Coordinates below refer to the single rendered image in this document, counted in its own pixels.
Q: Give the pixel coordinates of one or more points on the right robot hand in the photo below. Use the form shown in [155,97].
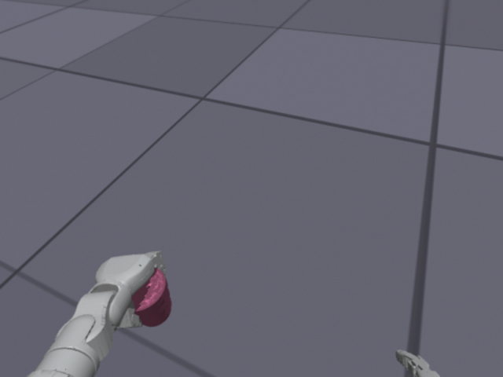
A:
[416,366]

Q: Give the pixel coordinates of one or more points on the left robot hand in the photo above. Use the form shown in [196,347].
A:
[133,271]

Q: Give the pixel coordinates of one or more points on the left robot arm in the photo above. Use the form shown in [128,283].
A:
[86,339]

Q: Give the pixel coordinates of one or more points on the cup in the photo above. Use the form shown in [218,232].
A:
[152,302]

